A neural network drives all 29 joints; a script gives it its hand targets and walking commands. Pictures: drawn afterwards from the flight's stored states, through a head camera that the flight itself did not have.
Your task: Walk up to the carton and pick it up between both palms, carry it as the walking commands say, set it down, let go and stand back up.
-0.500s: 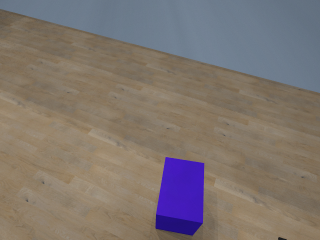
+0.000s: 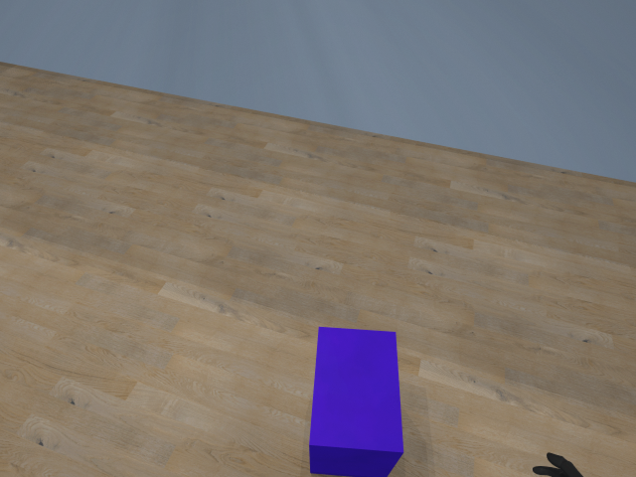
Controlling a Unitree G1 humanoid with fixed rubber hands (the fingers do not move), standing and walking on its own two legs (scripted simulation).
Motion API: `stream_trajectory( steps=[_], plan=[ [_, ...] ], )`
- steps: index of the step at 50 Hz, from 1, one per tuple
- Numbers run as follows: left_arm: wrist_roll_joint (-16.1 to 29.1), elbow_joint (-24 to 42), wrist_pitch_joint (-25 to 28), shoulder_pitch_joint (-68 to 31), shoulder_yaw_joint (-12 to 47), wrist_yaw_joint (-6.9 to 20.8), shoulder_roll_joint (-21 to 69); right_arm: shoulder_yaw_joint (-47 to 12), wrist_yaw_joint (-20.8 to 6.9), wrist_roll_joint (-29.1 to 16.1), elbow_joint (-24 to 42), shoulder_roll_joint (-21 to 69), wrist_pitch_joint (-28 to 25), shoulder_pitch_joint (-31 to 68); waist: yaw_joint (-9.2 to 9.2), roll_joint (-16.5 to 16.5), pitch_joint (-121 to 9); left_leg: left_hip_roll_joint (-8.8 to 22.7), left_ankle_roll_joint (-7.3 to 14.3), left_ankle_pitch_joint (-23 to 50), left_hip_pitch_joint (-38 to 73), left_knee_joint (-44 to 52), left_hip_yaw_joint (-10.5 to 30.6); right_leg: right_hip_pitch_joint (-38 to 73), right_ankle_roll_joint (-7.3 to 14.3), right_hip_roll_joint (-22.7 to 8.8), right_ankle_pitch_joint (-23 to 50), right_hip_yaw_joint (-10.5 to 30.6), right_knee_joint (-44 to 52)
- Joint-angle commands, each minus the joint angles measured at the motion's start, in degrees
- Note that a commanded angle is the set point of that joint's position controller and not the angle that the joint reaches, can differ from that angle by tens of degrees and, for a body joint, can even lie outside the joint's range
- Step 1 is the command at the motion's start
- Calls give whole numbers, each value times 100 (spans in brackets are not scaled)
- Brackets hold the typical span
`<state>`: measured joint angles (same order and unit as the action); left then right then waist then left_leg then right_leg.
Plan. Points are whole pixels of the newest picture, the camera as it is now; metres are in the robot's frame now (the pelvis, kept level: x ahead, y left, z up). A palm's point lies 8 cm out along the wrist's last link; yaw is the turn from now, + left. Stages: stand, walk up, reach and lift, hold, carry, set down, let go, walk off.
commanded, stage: walk up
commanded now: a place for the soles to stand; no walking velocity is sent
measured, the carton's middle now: (352, 403) +0.44 -0.07 -0.63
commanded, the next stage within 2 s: reach and lift in 1.72 s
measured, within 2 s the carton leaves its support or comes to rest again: neither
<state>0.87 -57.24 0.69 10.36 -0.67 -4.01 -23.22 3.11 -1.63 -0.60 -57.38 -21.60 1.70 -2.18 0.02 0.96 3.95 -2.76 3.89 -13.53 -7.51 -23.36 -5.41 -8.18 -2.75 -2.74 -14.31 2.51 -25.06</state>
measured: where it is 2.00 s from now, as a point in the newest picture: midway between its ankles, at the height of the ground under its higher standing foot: outside the picture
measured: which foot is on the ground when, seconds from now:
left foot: down 0.00-1.00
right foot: down 0.00-1.00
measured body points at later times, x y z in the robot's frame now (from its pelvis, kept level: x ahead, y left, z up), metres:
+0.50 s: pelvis -0.02 -0.02 -0.01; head -0.01 -0.03 +0.44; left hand +0.06 +0.31 -0.11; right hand +0.08 -0.34 -0.13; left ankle +0.00 +0.07 -0.74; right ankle -0.01 -0.15 -0.74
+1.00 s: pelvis -0.03 +0.00 -0.01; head -0.01 +0.00 +0.44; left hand +0.11 +0.31 -0.12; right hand +0.05 -0.32 -0.12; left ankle -0.01 +0.08 -0.74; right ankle -0.02 -0.14 -0.74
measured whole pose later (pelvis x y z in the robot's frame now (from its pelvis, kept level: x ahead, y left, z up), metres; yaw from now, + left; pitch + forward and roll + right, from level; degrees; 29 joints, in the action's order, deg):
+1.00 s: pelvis -0.03 +0.00 -0.01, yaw -7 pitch -3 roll +0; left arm 1.0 -51.7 0.3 10.5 -0.5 -3.8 -23.4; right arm 3.4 -2.6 -0.1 -53.4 -21.5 2.1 -6.0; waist -0.3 0.6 5.3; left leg -0.5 3.8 -15.9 -11.2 -30.1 -8.8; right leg -13.3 -1.6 -0.5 -15.1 4.4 -31.5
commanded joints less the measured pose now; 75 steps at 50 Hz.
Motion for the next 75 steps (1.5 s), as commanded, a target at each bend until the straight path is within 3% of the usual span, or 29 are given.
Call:
stream_trajectory(
  steps=[1,7,11,15,17,22,24,25,27,29,30,31,33,35,36,37,38,39,40,42,43,45,49,54,57,64,69,72,75],
  plan=[
    [-3,232,57,161,-255,-62,-1194,256,32,6,416,-1108,-69,305,5,-411,-495,1255,-97,982,258,617,765,-160,404,-371,1254,-25,60],
    [-66,282,74,217,-308,-49,-1178,308,-4,43,426,-1098,-47,224,54,-49,-398,1178,3,352,60,468,574,-204,504,-423,1424,179,35],
    [-56,362,77,103,-327,-37,-1193,343,-18,74,480,-1153,-16,181,-32,-136,-302,1163,-13,-371,0,513,646,-414,590,-431,1098,372,14],
    [-56,403,70,258,-342,-39,-1194,370,-25,59,535,-1157,3,149,0,-230,-273,1289,171,-309,-119,465,647,-463,581,-290,1121,354,-255],
    [-49,480,77,272,-354,-46,-1234,372,-24,82,578,-1169,4,91,-5,-28,-260,1261,174,-109,-164,284,605,-494,626,-298,1260,443,-299],
    [-110,621,112,274,-399,-28,-1450,351,-69,78,659,-982,62,53,-20,383,-232,749,-143,-442,-53,-669,597,-1048,1101,-1013,616,1856,474],
    [-123,734,106,104,-409,-32,-1513,380,-79,97,656,-981,72,-138,-99,610,-215,670,-183,-718,40,-923,742,-1293,1217,-1189,388,2076,607],
    [-124,758,113,10,-398,-23,-1511,381,-81,110,649,-965,63,-194,-98,665,-265,675,-181,-749,105,-931,761,-1274,1233,-1150,445,2049,535],
    [-95,878,109,-74,-327,7,-1346,423,-59,133,657,-1165,0,-325,-187,355,-311,979,-92,-481,360,-162,1014,-1542,931,-774,400,1537,277],
    [-10,883,81,-160,-284,14,-1171,465,-34,125,670,-1379,-58,-225,-140,-112,-222,1670,341,-412,-33,719,1335,-1133,453,134,433,237,-816],
    [15,798,38,144,-276,-12,-1092,442,-45,95,741,-1304,-66,42,19,-480,-284,1915,656,-198,-352,801,1377,-739,432,253,-326,29,-1307],
    [0,801,29,294,-286,-40,-1067,402,-36,97,839,-1224,-77,119,65,-494,-241,2017,790,116,-480,725,1280,-684,458,181,-607,-37,-1497],
    [-24,761,31,529,-292,-40,-1042,394,-56,124,851,-1113,-44,120,146,-513,-276,1959,683,326,-595,489,1083,-519,588,69,-665,66,-1083],
    [-45,780,106,428,-311,-34,-1161,316,-92,93,880,-1006,-23,76,171,-230,-168,1490,205,266,-880,5,687,-266,745,-300,547,650,-259],
    [-59,808,140,448,-383,-40,-1367,317,-110,53,907,-934,-19,45,105,33,-308,1172,-47,366,-828,-484,460,-134,916,-696,1088,1272,55],
    [-91,843,156,401,-419,-54,-1483,300,-110,57,921,-926,-24,-55,30,222,-279,834,-221,213,-699,-972,412,-457,1184,-1142,1175,2031,366],
    [-92,848,138,383,-448,-68,-1686,353,-98,36,935,-1009,5,-182,-16,429,-324,704,-237,-438,-349,-1233,642,-830,1446,-1394,1202,2341,429],
    [-97,923,129,137,-410,-59,-1553,349,-81,62,910,-1019,13,-279,-72,388,-372,729,-217,-765,-323,-1302,748,-824,1533,-1411,1274,2268,336],
    [-94,956,135,83,-380,-60,-1478,363,-72,63,897,-1079,-8,-357,-98,424,-464,843,-198,-344,-195,-858,813,-731,1376,-1269,1562,1863,176],
    [-31,1033,127,-105,-291,-18,-1298,375,-59,65,771,-1203,-96,-618,-221,85,-692,1327,-34,1113,345,-24,975,-872,771,-621,1485,868,-269],
    [22,990,109,-11,-255,-9,-1177,411,-40,73,761,-1385,-105,-431,-88,-34,-642,1558,237,1243,258,166,1018,-764,542,-163,1412,282,-707],
    [31,896,59,197,-198,-18,-1037,333,-55,68,894,-1196,-88,-59,30,-182,-605,1670,463,1371,-15,185,874,-472,429,50,960,5,-759],
    [4,791,19,116,-308,-36,-1236,299,-62,70,876,-1164,-76,-60,19,-451,-400,1486,132,792,-311,305,713,-352,493,-184,999,268,-517],
    [-21,707,8,156,-305,-25,-1223,328,-69,46,893,-1152,-27,-34,21,-542,-318,1543,159,-8,-380,495,694,-433,495,-78,594,223,-469],
    [-45,710,34,179,-312,-19,-1225,335,-83,37,899,-1101,-18,10,-12,-435,-258,1535,232,-618,-493,533,736,-497,548,-69,350,336,-460],
    [-80,763,110,109,-368,3,-1365,425,-110,65,975,-1178,25,1,-43,-12,-92,1267,60,-1004,-465,103,601,-946,722,-328,38,925,-39],
    [-106,866,155,167,-381,-7,-1518,439,-127,49,939,-1084,37,-234,-91,379,-190,839,-128,-667,-98,-650,671,-1375,1079,-915,-75,1958,545],
    [-114,966,152,34,-332,-2,-1424,429,-123,72,937,-1080,-7,-411,-182,446,-436,998,-59,-560,124,-290,851,-1355,938,-759,162,1613,282],
    [-14,977,116,61,-263,14,-1212,449,-100,100,923,-1226,-55,-268,-66,-24,-370,1513,244,-339,-126,377,926,-982,547,-46,534,450,-520]
  ],
)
